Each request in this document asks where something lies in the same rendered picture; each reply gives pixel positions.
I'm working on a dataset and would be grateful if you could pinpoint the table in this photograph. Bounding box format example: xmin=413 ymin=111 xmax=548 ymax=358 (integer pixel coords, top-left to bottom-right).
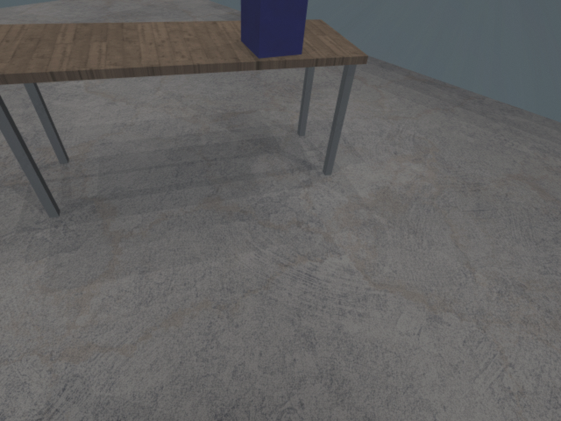
xmin=0 ymin=19 xmax=368 ymax=218

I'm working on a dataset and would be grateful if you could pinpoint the carton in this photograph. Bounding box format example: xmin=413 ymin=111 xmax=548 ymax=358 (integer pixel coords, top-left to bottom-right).
xmin=241 ymin=0 xmax=308 ymax=59

